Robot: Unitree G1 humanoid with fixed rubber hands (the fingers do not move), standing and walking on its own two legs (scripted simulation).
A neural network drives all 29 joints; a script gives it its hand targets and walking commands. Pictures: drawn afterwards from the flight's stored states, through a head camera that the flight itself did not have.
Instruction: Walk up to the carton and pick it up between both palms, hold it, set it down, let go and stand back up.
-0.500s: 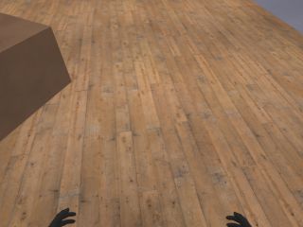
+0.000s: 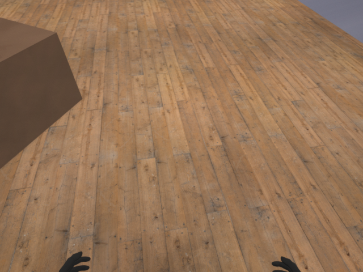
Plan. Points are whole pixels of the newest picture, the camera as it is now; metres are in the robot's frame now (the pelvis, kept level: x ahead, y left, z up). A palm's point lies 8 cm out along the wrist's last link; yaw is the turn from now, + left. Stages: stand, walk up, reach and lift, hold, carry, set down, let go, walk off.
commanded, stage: stand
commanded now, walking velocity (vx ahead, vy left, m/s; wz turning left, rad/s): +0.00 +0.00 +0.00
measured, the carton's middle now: out of the picture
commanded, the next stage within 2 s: none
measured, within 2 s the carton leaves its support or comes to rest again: neither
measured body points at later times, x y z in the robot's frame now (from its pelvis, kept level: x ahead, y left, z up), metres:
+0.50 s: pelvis +0.00 +0.00 +0.00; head +0.01 +0.00 +0.45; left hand +0.12 +0.26 -0.10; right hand +0.10 -0.26 -0.10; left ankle +0.01 +0.12 -0.73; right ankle +0.02 -0.13 -0.73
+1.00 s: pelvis +0.00 +0.00 +0.00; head +0.01 +0.00 +0.45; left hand +0.13 +0.26 -0.11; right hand +0.09 -0.26 -0.11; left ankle +0.01 +0.12 -0.73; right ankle +0.02 -0.13 -0.73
